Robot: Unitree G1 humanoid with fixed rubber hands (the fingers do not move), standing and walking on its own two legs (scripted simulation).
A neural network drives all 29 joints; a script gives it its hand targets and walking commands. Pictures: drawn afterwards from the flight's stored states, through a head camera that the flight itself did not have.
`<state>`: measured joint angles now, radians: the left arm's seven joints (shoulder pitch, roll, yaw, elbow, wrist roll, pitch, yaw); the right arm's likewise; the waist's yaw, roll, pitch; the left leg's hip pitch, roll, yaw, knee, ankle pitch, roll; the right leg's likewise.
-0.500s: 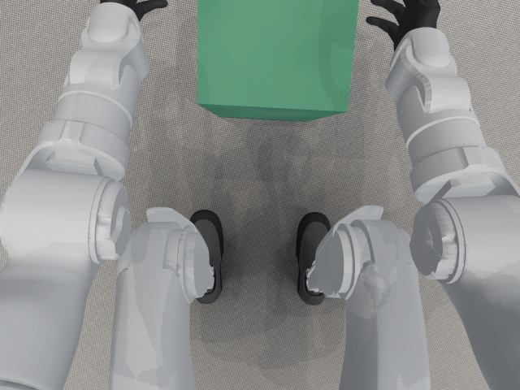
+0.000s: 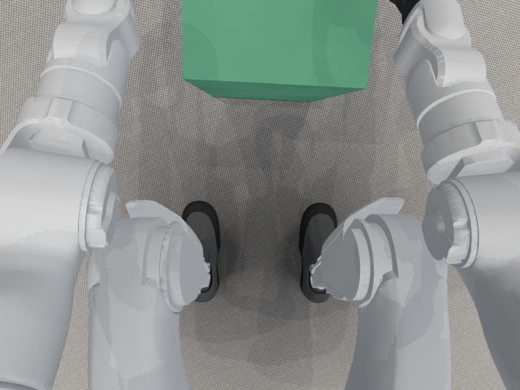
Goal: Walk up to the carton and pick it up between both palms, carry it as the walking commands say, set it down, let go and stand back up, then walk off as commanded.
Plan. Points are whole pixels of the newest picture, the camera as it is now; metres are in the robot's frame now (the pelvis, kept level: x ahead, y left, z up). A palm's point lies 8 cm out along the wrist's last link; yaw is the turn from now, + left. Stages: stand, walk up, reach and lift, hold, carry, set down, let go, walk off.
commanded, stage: reach and lift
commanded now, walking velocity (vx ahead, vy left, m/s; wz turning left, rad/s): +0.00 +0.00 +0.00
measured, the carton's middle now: (271, 3) +0.56 +0.00 -0.23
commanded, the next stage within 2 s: none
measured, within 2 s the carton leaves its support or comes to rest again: leaves its support in 1.20 s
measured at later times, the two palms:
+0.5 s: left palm out of the picture +0.56 +0.13 -0.17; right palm (398, 0) +0.55 -0.14 -0.16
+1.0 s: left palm out of the picture +0.56 +0.13 -0.17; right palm out of the picture +0.55 -0.14 -0.16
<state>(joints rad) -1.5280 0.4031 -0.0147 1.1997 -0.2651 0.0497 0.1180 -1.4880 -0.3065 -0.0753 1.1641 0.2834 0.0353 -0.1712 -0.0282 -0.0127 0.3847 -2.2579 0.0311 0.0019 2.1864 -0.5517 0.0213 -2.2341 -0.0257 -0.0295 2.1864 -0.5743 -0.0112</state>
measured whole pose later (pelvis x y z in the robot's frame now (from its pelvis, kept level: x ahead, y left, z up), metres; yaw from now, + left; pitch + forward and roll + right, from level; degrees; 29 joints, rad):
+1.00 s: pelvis +0.00 +0.00 -0.01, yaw +0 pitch +35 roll -1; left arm -1.53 0.26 0.24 1.07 0.00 0.19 0.06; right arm -1.49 -0.21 -0.29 1.04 0.03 0.19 -0.09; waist -0.03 -0.02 0.38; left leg -2.29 0.00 -0.02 2.23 -0.55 0.00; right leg -2.27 0.04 0.00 2.24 -0.58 0.02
